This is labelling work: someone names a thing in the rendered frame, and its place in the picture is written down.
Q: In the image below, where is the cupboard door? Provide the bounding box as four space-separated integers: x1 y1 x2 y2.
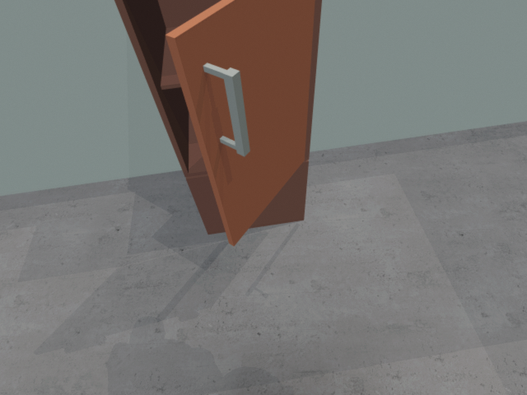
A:
166 0 315 246

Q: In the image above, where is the handle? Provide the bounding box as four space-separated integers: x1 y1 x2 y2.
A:
203 63 250 156

